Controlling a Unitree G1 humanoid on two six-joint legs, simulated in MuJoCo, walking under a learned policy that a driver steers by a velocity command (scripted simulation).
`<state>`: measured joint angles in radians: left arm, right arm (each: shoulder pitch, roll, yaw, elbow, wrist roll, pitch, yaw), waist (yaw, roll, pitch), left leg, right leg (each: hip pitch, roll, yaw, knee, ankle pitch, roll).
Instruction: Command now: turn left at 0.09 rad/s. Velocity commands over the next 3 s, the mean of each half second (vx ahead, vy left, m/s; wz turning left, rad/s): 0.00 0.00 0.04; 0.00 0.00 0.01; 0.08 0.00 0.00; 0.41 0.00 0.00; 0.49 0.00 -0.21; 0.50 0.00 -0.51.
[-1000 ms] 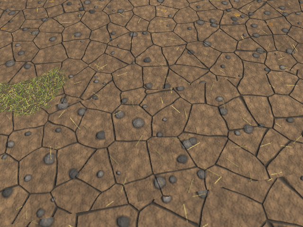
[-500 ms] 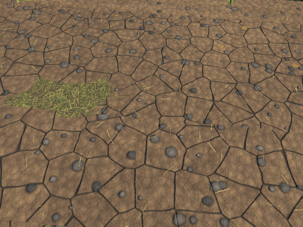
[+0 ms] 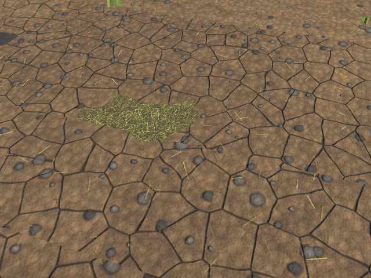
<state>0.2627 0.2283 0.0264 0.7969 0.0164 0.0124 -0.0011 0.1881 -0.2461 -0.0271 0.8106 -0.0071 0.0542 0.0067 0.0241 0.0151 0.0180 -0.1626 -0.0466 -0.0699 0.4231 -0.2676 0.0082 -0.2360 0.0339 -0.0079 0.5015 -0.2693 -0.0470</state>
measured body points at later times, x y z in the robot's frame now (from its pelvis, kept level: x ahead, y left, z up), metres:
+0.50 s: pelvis -0.01 +0.02 +0.01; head -0.01 +0.02 +0.46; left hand +0.02 +0.27 -0.15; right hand +0.03 -0.23 -0.14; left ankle -0.02 +0.12 -0.74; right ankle +0.00 -0.09 -0.74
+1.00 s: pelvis -0.01 +0.02 +0.01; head +0.00 +0.02 +0.46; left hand -0.01 +0.25 -0.16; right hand -0.01 -0.21 -0.15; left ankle -0.02 +0.12 -0.74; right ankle +0.00 -0.09 -0.74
